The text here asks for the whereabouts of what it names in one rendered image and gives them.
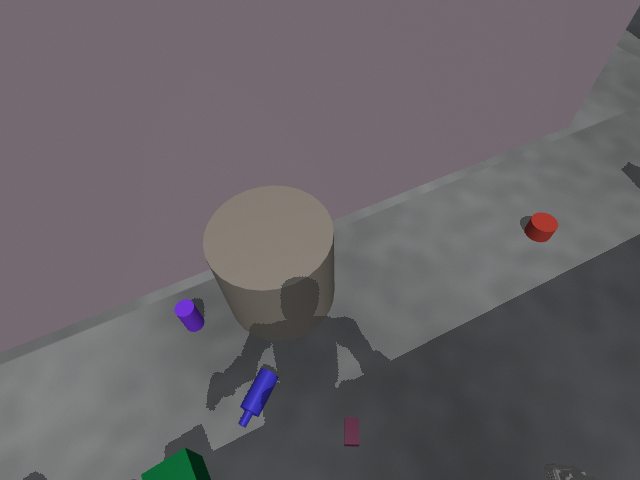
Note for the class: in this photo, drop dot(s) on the right robot hand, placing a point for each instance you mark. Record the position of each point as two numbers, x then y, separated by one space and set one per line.
562 472

